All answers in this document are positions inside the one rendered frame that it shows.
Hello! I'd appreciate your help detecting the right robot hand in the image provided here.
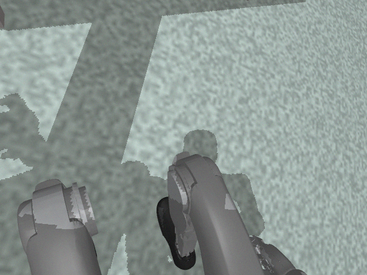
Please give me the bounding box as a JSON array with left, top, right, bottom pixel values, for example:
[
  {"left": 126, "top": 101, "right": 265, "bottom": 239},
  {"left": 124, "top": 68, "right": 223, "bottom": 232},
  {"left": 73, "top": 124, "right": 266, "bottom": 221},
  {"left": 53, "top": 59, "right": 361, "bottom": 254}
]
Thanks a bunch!
[{"left": 250, "top": 235, "right": 296, "bottom": 275}]

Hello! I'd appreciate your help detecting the right robot foot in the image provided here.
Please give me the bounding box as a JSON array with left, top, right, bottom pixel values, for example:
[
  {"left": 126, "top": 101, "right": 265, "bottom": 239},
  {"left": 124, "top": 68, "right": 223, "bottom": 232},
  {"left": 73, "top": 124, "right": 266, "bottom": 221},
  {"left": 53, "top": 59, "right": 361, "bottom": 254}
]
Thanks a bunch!
[{"left": 157, "top": 197, "right": 196, "bottom": 270}]

